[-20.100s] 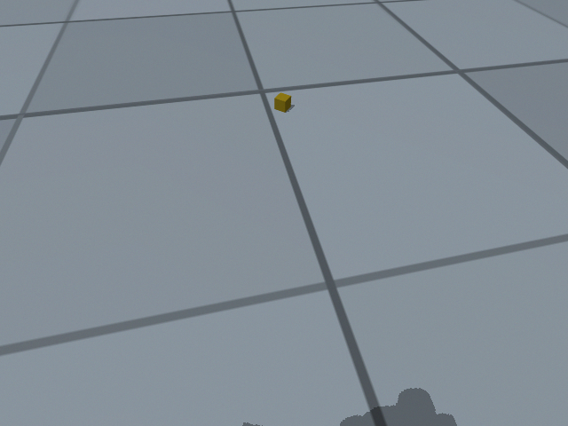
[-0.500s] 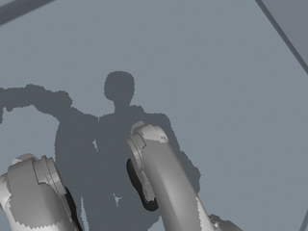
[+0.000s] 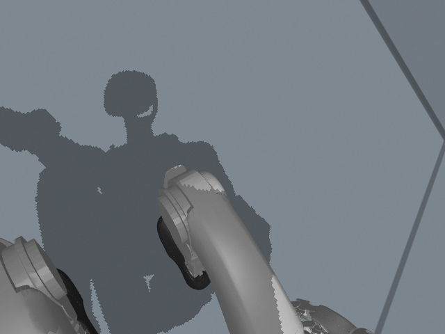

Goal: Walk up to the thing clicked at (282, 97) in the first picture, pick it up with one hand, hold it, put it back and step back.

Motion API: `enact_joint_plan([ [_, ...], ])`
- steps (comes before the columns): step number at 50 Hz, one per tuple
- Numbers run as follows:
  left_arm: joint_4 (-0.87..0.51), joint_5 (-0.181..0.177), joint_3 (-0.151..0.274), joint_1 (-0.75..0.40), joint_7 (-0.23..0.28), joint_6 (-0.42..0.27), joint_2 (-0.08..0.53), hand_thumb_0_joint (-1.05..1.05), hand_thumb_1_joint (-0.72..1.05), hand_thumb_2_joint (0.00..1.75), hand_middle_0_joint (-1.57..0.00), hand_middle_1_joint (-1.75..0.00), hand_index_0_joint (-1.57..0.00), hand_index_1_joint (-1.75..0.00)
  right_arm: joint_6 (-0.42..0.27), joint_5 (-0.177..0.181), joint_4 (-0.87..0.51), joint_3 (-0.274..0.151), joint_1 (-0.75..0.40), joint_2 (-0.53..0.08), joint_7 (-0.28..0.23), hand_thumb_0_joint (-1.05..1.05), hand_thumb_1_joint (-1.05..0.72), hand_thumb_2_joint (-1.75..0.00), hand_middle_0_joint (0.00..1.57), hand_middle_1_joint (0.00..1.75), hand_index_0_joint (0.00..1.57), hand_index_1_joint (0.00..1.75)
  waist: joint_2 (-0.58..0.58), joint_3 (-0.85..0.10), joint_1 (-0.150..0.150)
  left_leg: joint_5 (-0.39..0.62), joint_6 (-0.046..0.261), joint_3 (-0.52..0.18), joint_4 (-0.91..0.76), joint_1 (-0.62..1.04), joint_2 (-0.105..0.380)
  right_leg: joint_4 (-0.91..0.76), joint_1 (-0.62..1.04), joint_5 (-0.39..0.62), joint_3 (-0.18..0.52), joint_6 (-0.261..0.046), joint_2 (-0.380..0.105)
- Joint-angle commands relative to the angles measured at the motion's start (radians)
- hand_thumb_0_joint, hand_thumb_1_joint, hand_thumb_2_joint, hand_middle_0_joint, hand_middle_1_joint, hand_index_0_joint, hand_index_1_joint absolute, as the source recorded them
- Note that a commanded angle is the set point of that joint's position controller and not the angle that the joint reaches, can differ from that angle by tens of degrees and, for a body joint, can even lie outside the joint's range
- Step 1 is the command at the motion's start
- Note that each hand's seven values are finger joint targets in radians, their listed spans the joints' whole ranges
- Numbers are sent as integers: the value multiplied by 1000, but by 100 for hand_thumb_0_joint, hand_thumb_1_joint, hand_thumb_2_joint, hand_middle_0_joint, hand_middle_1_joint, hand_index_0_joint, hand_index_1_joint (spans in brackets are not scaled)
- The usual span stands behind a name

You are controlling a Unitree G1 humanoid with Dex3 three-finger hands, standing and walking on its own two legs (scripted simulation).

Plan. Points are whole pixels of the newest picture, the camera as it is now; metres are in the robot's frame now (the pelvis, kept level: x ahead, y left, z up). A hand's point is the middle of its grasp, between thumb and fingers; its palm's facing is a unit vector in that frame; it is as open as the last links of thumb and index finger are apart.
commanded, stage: rest palm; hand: left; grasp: from above
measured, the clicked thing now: out of the picture +0.44 +0.35 -0.29
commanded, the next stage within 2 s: close in 1.26 s
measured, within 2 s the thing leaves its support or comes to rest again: neither
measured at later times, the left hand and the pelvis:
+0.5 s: hand out of the picture +0.44 +0.35 -0.24, palm faces -0.01 -0.44 -0.90, open 14.1 cm; pelvis +0.00 +0.01 +0.00, yaw -2 degrees
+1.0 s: hand out of the picture +0.45 +0.34 -0.25, palm faces -0.01 -0.45 -0.90, open 14.3 cm; pelvis +0.00 +0.01 +0.00, yaw -2 degrees
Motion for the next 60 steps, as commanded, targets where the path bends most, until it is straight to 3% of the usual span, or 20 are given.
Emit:
enact_joint_plan([
  [1, -95, 20, -46, -233, 38, -4, 212, 0, -61, 109, -8, -98, -3, -104, 3, 7, 17, -49, 237, -311, 7, 0, -91, -90, 20, 30, 20, 30, 476, -699, -47, 157, 67, 134, -201, 505, 33, -252, 379, 299, -107, -47, 2],
  [6, -107, 6, -46, -230, 40, -11, 216, 0, -59, 109, -8, -99, -4, -104, 1, 9, 11, -43, 246, -325, 9, 0, -91, -90, 20, 30, 20, 30, 474, -679, -65, 162, 70, 131, -191, 481, 35, -247, 394, 310, -110, -42, 4],
  [16, -102, 20, -62, -235, 30, -20, 238, 0, -57, 111, -9, -102, -5, -106, -2, 11, -2, -28, 243, -335, 11, 0, -91, -90, 20, 30, 20, 30, 516, -618, -83, 141, 58, 104, -208, 497, 40, -228, 329, 288, -132, -49, -2],
  [25, -81, 22, -75, -232, 27, -22, 228, 0, -58, 108, -8, -100, -4, -105, -5, 15, -25, -18, 255, -348, 11, 0, -91, -90, 20, 30, 20, 30, 521, -619, -95, 150, 50, 82, -219, 521, 47, -228, 326, 300, -142, -55, 8],
  [32, -93, 18, -79, -249, 32, -26, 249, 0, -60, 109, -8, -98, -3, -104, -8, 15, -39, -3, 251, -353, 12, 0, -91, -90, 20, 30, 20, 30, 520, -623, -94, 182, 55, 95, -196, 504, 46, -235, 364, 336, -134, -48, 5],
  [36, -94, 36, -83, -235, 31, -25, 271, 0, -60, 111, -9, -100, -4, -106, -4, 13, -40, 0, 250, -351, 8, 0, -91, -91, 20, 30, 20, 30, 530, -613, -93, 163, 54, 95, -209, 507, 45, -244, 358, 315, -137, -51, 7],
  [43, -106, 17, -82, -213, 32, -25, 266, 0, -60, 114, -10, -100, -3, -107, -1, 16, -68, 5, 247, -356, 10, 0, -91, -91, 20, 30, 20, 30, 523, -607, -101, 170, 54, 86, -209, 520, 47, -241, 361, 324, -142, -50, 8],
  [44, -97, 18, -74, -217, 35, -25, 271, 0, -61, 111, -9, -99, -3, -105, -1, 24, -65, 3, 244, -361, 11, 0, -91, -91, 20, 30, 20, 30, 522, -613, -91, 163, 52, 83, -205, 522, 53, -243, 344, 312, -147, -51, 8],
  [49, -121, -2, -80, -228, 34, -29, 271, 0, -60, 115, -10, -100, -3, -107, -2, 18, -69, 8, 241, -367, 10, 0, -91, -91, 20, 30, 20, 30, 512, -618, -105, 184, 59, 97, -191, 500, 48, -248, 391, 346, -138, -42, 11],
  [57, -117, 12, -82, -194, 23, -27, 282, 0, -56, 117, -11, -104, -5, -110, -2, 22, -67, 10, 251, -360, 6, 0, -91, -90, 20, 30, 20, 30, 522, -614, -98, 161, 57, 96, -199, 497, 46, -253, 384, 317, -139, -47, 15],
  [60, -126, -4, -79, -191, 21, -22, 270, 0, -56, 118, -11, -103, -5, -109, -8, 25, -72, 10, 244, -358, 10, 0, -91, -90, 20, 30, 20, 30, 496, -609, -95, 163, 61, 93, -187, 484, 45, -254, 371, 316, -137, -42, 11],
])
